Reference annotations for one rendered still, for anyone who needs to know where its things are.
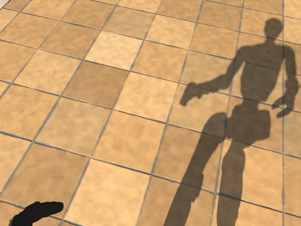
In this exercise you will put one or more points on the robot left hand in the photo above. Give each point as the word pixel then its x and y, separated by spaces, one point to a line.
pixel 35 212

